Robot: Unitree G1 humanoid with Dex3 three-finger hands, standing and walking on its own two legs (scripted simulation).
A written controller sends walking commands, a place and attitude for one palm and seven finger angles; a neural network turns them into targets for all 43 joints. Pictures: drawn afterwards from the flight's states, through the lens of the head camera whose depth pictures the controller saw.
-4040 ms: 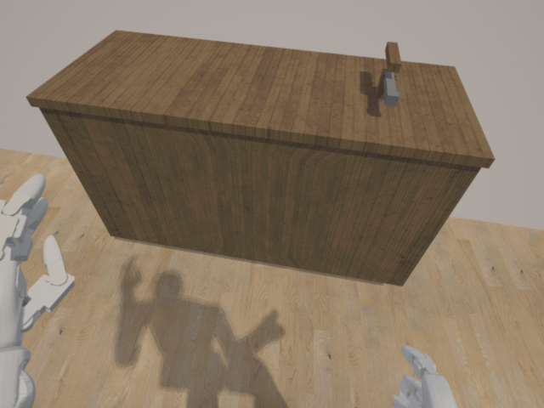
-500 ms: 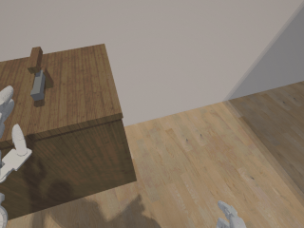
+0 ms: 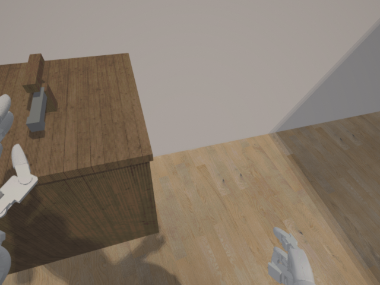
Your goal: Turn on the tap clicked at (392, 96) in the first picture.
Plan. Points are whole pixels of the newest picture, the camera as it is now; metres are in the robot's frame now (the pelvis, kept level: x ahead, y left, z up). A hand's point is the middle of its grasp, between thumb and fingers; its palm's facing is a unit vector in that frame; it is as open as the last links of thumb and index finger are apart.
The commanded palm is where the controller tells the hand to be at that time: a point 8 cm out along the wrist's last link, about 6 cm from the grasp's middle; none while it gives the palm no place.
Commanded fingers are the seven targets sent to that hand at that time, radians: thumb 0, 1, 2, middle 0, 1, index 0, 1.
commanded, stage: come to a stop and stand still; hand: left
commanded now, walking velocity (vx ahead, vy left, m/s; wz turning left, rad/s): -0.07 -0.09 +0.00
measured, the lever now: (35, 123) +0.43 +0.41 +0.05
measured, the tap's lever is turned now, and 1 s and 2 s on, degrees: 0 0 0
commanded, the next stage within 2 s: look again from close up in 1.30 s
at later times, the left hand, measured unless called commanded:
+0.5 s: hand (86, 201) +0.22 +0.19 +0.13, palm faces +0.24 -0.91 -0.35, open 7.4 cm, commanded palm +0.16 +0.25 +0.18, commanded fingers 0.00 0.90 0.90 -0.20 -0.30 -0.20 -0.30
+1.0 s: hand (40, 166) +0.26 +0.27 +0.15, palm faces +0.36 -0.86 -0.35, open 7.4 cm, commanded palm +0.19 +0.30 +0.18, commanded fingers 0.00 0.90 0.90 -0.20 -0.30 -0.20 -0.30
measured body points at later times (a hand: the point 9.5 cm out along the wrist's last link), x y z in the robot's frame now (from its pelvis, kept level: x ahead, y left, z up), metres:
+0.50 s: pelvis -0.02 -0.02 +0.00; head +0.00 -0.01 +0.45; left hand +0.20 +0.23 +0.15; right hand +0.10 -0.29 -0.08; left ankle +0.04 +0.10 -0.74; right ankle +0.00 -0.11 -0.74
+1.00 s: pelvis +0.02 +0.03 +0.01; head +0.07 +0.04 +0.45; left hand +0.23 +0.31 +0.17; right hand +0.22 -0.18 -0.07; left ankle +0.04 +0.10 -0.74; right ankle +0.00 -0.11 -0.74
